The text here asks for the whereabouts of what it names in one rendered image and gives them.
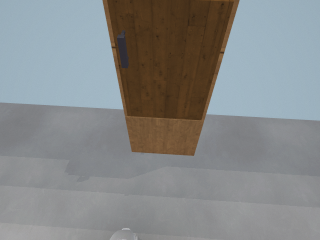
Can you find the left robot thigh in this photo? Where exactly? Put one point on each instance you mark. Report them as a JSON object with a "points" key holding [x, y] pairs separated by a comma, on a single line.
{"points": [[124, 235]]}

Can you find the cupboard door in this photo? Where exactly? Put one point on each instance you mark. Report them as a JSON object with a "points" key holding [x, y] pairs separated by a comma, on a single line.
{"points": [[173, 47]]}

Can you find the handle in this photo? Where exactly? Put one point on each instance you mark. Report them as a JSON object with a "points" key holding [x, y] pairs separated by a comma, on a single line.
{"points": [[121, 40]]}

